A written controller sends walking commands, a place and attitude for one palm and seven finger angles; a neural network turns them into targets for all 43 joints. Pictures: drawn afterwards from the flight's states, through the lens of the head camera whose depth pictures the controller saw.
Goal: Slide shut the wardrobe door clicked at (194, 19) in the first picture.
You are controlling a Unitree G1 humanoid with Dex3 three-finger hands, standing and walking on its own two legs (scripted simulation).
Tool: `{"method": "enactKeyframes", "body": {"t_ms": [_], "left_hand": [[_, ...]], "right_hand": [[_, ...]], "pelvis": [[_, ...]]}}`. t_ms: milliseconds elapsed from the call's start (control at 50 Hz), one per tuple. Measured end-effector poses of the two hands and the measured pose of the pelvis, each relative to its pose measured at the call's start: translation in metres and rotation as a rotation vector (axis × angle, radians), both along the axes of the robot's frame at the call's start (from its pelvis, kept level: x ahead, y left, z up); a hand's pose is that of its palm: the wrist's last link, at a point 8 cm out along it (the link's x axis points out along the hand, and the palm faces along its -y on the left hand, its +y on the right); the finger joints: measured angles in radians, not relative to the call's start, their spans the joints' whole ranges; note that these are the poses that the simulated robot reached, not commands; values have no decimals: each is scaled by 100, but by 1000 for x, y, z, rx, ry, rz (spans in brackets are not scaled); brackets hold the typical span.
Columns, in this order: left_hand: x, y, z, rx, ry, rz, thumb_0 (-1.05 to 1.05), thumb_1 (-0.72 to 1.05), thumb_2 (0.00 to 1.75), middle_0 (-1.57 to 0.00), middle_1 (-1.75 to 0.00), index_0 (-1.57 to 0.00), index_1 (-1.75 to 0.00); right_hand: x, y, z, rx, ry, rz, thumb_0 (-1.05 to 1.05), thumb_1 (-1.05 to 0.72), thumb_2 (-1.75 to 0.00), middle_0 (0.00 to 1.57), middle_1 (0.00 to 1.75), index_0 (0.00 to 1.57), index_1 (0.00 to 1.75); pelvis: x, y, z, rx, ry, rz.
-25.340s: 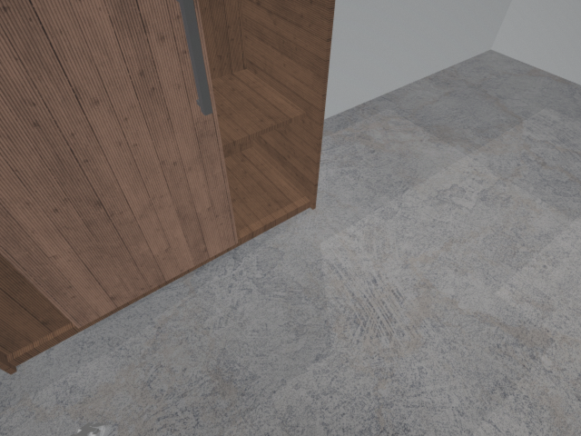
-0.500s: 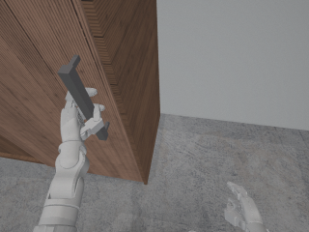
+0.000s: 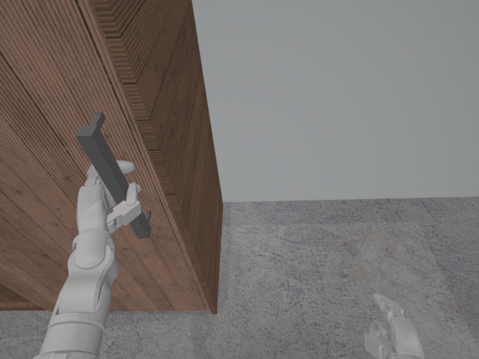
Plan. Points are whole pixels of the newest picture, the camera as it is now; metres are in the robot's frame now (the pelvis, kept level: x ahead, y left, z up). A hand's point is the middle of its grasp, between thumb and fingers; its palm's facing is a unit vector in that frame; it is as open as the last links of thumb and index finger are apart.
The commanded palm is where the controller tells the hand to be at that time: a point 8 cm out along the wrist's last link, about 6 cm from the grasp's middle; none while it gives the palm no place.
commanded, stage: stop walking and hold the door there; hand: left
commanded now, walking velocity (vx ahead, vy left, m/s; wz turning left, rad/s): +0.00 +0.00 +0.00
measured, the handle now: (124, 183) +0.39 +0.22 +0.09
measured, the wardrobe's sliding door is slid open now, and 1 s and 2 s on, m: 0.00 0.00 0.00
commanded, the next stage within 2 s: loosen the grip on the handle in 0.70 s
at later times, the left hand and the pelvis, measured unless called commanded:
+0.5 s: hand (130, 205) +0.33 +0.20 +0.10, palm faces +0.19 -0.97 -0.14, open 6.0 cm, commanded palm +0.31 +0.21 +0.10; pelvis +0.01 +0.06 +0.00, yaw +0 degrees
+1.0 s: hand (123, 201) +0.34 +0.21 +0.11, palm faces +0.20 -0.97 -0.10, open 7.4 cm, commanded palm +0.30 +0.24 +0.10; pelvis +0.00 +0.03 +0.00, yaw +5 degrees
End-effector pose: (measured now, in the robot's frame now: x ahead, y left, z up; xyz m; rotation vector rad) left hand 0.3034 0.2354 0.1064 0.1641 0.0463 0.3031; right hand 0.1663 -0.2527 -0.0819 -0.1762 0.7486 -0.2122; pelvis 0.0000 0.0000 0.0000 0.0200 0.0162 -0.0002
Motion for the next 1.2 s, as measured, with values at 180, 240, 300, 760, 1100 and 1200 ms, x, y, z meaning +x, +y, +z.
{"method": "enactKeyframes", "body": {"t_ms": [180,240,300,760,1100,1200], "left_hand": [[0,3,1,-21,18,-48,1,74,78,-30,-127,-26,-140],[0,4,1,-25,20,-61,1,74,78,-30,-127,-27,-140],[0,5,1,-26,19,-74,1,74,77,-30,-127,-27,-140],[2,10,0,-23,-2,-134,0,72,78,-34,-133,-29,-140],[1,13,6,-19,-28,-77,0,1,48,-37,-134,-38,-138],[4,11,4,-15,-16,-91,0,-30,32,-36,-132,-36,-134]], "right_hand": [[-46,36,-18,27,107,-11,1,-91,-90,20,30,20,30],[-52,50,-23,41,130,-6,1,-91,-90,20,30,20,30],[-51,61,-26,51,141,3,1,-91,-90,21,30,20,30],[20,90,-8,38,52,73,1,-91,-90,21,30,20,30],[-9,44,3,36,-34,190,1,-90,-90,21,30,21,30],[-18,23,-3,14,-15,169,1,-90,-90,21,30,20,30]], "pelvis": [[-5,26,3,1,-22,-11],[-4,33,3,1,-29,-10],[-3,40,3,0,-34,-8],[19,60,5,-13,-28,19],[-4,11,1,-4,-17,108],[-8,1,0,-4,-7,113]]}}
